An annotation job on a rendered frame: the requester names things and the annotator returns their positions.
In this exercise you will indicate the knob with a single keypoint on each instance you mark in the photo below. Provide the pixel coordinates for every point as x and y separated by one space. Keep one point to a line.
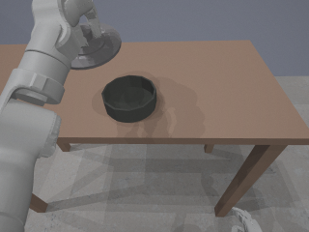
87 32

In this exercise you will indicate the robot right hand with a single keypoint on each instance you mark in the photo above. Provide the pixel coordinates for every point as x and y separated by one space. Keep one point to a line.
249 224

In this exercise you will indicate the pot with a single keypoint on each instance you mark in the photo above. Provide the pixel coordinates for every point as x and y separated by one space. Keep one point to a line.
130 98

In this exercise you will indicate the robot left hand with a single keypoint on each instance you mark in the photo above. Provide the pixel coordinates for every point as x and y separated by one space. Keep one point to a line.
87 8

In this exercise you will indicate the left robot forearm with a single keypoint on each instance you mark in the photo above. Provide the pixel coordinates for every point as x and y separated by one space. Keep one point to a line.
46 62

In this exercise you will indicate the robot left upper arm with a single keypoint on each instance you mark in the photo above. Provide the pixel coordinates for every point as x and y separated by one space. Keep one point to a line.
27 133

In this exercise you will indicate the lid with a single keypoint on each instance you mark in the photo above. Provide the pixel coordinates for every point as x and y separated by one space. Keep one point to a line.
100 50

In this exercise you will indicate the table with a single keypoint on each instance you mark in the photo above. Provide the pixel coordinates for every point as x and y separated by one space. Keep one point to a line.
207 93

